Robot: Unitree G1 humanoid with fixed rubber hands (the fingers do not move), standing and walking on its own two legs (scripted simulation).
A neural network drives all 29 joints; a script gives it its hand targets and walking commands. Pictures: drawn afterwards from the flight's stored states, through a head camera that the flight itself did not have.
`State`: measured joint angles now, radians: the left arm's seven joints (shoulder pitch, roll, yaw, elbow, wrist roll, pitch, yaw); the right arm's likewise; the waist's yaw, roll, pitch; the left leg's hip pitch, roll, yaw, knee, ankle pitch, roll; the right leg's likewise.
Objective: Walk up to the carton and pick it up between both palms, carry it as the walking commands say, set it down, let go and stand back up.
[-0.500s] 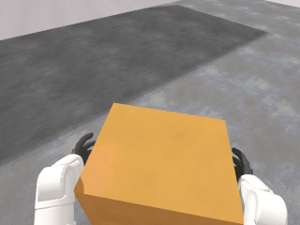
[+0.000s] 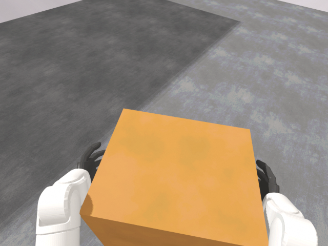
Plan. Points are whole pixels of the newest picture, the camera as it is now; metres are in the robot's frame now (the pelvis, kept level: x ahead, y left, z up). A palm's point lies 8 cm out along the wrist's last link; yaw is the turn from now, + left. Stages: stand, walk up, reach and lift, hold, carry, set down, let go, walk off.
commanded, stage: carry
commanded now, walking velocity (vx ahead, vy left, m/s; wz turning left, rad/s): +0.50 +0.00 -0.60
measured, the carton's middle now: (172, 193) +0.26 +0.00 +0.00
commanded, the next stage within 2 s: none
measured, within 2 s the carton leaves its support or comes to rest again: neither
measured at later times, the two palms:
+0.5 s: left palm (100, 62) +0.75 +0.29 +0.04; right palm (198, 83) +0.64 -0.09 +0.06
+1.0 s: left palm (95, 19) +1.16 +0.42 +0.05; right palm (166, 32) +1.07 +0.04 +0.05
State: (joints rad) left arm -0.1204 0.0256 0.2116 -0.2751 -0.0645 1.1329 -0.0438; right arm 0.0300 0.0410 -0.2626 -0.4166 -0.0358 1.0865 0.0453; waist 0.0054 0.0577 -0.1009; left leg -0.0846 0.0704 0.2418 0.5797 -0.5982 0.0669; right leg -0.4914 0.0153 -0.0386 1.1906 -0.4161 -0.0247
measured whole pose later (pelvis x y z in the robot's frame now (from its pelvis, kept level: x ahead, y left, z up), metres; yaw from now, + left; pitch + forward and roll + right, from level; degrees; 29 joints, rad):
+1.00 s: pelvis +0.87 +0.27 +0.00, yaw -13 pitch +4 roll -4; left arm -0.07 0.03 0.21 -0.38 -0.09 1.11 -0.01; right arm 0.02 0.07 -0.28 -0.44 -0.01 1.05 0.07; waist 0.05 0.04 0.02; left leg -0.30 0.00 0.03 0.78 -0.55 0.05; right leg -0.42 0.03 -0.05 1.27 -0.52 0.01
